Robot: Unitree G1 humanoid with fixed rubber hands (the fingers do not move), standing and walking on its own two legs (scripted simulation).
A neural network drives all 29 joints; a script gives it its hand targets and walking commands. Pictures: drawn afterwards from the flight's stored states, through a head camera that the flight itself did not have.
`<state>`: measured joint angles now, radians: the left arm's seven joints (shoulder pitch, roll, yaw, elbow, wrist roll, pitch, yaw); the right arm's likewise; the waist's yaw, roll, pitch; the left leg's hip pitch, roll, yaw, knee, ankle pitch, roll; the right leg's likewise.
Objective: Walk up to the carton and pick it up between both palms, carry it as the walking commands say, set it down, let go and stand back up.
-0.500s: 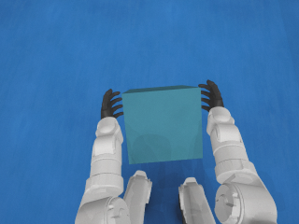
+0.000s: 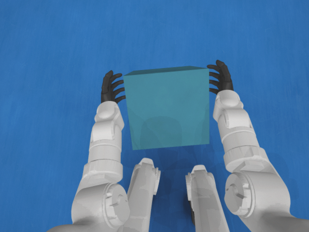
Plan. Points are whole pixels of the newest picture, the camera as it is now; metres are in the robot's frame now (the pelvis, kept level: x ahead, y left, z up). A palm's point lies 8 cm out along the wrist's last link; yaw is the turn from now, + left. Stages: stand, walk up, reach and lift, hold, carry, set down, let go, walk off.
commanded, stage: set down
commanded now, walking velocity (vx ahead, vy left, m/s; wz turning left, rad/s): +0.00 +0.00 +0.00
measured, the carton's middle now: (165, 101) +0.47 +0.05 -0.21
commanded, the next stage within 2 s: none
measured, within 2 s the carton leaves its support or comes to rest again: neither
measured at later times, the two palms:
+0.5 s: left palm (119, 104) +0.44 +0.19 -0.17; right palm (215, 93) +0.49 -0.10 -0.17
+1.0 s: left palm (126, 104) +0.47 +0.19 -0.26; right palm (209, 95) +0.52 -0.10 -0.26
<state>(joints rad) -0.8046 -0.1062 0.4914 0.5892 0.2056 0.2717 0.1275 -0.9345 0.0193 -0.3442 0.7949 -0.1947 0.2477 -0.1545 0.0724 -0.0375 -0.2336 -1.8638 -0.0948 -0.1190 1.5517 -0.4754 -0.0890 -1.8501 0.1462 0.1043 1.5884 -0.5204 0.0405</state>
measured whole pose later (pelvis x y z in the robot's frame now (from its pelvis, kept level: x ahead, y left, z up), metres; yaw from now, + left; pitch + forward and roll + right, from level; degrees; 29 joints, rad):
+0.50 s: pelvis -0.02 +0.01 -0.07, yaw +0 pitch +46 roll +1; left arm -1.00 -0.05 0.50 0.65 0.18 0.28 0.15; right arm -1.15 -0.07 -0.32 0.89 -0.16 0.26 -0.16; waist 0.07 -0.03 -0.11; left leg -2.09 -0.12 -0.11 1.78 -0.50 -0.10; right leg -2.07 0.17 0.10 1.82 -0.54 0.07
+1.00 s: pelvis -0.03 +0.00 -0.13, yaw +0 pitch +46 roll +1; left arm -1.16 0.03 0.48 0.71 0.12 0.27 0.15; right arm -1.34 -0.17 -0.25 0.97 -0.09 0.24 -0.17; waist 0.07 -0.03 0.05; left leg -2.25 -0.13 -0.10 1.96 -0.52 -0.12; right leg -2.24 0.19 0.10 2.00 -0.56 0.08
